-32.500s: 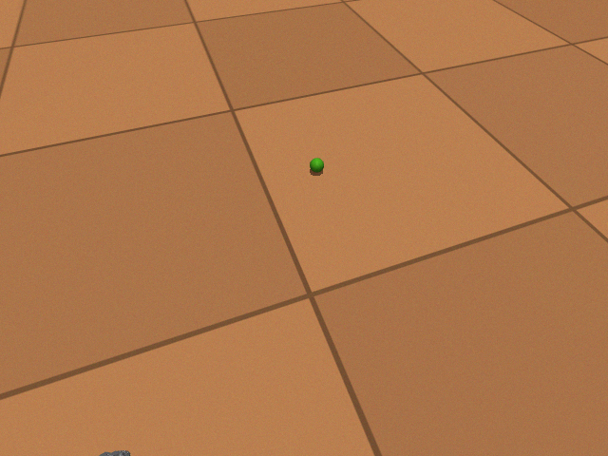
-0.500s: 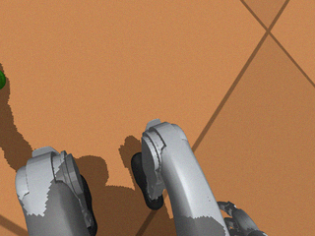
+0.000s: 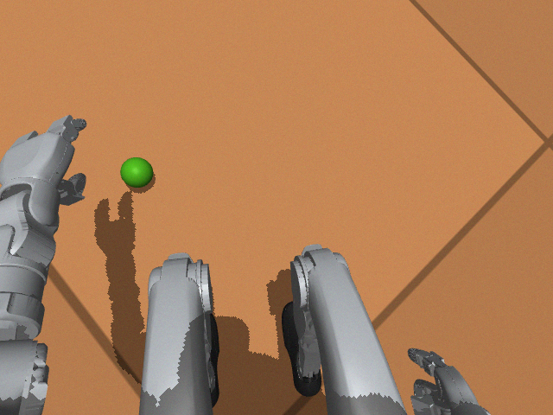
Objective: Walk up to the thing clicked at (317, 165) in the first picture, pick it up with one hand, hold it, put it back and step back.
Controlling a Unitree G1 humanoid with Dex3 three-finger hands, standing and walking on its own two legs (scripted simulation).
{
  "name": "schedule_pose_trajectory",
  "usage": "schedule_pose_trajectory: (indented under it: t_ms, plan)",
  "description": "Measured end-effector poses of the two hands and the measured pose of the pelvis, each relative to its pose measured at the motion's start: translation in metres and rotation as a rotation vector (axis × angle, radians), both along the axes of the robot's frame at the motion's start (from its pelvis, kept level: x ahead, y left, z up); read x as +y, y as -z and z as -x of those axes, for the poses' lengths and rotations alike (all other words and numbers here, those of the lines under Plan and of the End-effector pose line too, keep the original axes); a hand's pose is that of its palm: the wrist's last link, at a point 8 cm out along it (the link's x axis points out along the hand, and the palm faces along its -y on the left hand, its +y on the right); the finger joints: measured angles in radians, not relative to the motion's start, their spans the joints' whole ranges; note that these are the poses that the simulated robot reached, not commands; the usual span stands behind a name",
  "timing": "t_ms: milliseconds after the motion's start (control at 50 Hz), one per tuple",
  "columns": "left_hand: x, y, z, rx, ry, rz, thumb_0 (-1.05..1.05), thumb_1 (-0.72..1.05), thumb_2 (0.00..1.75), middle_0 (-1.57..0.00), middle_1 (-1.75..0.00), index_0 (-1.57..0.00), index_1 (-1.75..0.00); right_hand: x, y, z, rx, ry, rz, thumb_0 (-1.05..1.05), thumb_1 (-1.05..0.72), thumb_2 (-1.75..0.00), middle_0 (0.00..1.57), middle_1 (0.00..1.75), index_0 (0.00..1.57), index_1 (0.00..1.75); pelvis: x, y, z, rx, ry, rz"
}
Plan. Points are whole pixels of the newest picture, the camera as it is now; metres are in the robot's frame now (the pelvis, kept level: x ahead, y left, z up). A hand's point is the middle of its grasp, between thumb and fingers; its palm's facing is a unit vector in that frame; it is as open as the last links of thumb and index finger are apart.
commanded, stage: home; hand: left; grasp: from above
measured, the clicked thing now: (137, 172) +0.54 +0.27 -0.39
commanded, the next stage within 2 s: none
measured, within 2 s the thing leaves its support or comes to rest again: neither
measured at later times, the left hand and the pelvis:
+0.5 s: hand (26, 287) +0.27 +0.22 +0.09, palm faces +0.02 -0.92 -0.40, open 7.4 cm; pelvis +0.03 -0.01 +0.19, yaw +6 degrees
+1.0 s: hand out of the picture +0.22 +0.20 +0.24, palm faces +0.20 -0.96 -0.21, open 7.4 cm; pelvis +0.09 +0.00 +0.29, yaw +8 degrees
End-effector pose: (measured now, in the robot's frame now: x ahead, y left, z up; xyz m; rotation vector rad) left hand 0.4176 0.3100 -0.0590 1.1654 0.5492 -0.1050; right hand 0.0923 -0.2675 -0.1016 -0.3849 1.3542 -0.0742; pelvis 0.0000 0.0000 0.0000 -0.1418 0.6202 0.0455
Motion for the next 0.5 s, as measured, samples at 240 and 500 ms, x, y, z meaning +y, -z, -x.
schedule_pose_trajectory:
  t_ms: [240,500]
  plan:
    - [-0.015,-0.089,0.103,0.030,-0.266,0.315,0.01,0.85,0.89,-0.21,-0.31,-0.22,-0.30,0.025,-0.104,-0.095,-0.367,-0.062,-0.045,0.00,-0.90,-0.90,0.20,0.30,0.20,0.30,-0.001,-0.094,-0.003,-0.102,-0.042,-0.033]
    - [-0.042,-0.184,0.164,0.042,-0.570,0.616,0.01,0.90,0.90,-0.21,-0.30,-0.21,-0.30,0.047,-0.210,-0.124,-0.547,-0.044,-0.096,0.00,-0.90,-0.90,0.21,0.30,0.20,0.30,-0.006,-0.189,-0.026,-0.234,-0.071,-0.073]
